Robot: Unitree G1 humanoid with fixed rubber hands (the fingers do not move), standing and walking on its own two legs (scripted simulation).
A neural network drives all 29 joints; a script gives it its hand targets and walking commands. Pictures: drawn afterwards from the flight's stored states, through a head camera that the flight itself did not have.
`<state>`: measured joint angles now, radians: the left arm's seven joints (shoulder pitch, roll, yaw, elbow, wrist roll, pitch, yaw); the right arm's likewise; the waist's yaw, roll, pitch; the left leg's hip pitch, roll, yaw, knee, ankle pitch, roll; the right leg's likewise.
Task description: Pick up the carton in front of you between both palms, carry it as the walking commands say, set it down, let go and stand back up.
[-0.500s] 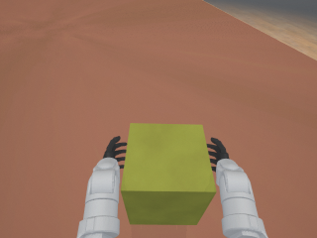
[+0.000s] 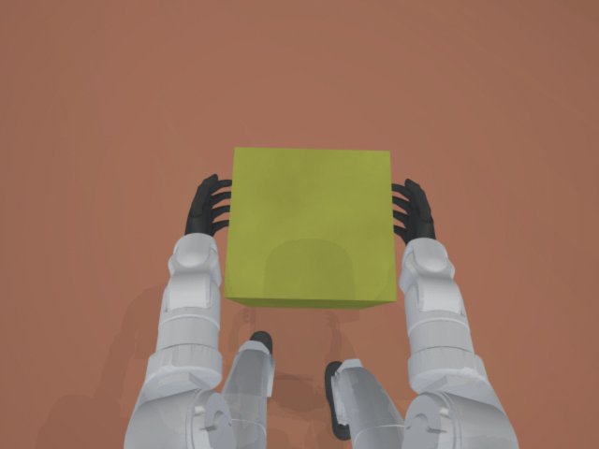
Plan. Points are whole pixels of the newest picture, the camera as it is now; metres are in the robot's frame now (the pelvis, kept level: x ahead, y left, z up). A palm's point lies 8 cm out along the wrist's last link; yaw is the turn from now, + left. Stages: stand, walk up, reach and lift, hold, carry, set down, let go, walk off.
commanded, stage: set down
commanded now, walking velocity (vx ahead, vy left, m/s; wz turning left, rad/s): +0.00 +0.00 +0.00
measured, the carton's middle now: (308, 241) +0.38 +0.01 -0.16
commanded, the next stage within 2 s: none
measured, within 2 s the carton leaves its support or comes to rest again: neither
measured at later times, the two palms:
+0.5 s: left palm (216, 222) +0.43 +0.18 -0.22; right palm (382, 228) +0.43 -0.12 -0.21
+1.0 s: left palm (228, 228) +0.46 +0.18 -0.38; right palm (361, 230) +0.47 -0.12 -0.37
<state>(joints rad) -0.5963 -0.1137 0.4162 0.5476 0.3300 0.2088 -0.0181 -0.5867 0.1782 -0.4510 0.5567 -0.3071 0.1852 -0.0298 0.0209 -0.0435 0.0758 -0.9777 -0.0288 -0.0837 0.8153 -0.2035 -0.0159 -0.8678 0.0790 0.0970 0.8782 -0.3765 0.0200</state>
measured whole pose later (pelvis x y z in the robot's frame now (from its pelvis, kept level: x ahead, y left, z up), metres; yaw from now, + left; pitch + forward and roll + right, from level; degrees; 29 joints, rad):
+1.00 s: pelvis -0.05 +0.01 -0.25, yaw -6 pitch +47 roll -5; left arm -1.15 0.10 0.41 0.73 0.20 0.28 0.05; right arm -1.16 -0.03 -0.44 0.78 -0.13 0.24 -0.11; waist 0.05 -0.05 -0.04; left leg -2.20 -0.10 -0.13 1.79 -0.41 -0.06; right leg -2.07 0.18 0.05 1.86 -0.63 0.08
